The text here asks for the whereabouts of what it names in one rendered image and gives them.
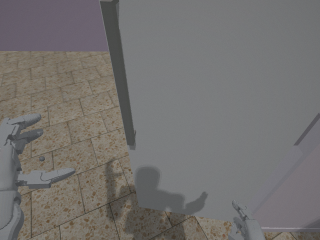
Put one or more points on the handle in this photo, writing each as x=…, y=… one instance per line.
x=110, y=19

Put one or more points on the robot left hand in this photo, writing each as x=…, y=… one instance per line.
x=12, y=143

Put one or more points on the robot right hand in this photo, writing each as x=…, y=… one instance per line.
x=249, y=227

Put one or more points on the left robot forearm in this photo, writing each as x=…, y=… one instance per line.
x=11, y=215

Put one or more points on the fridge door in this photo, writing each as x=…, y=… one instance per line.
x=219, y=92

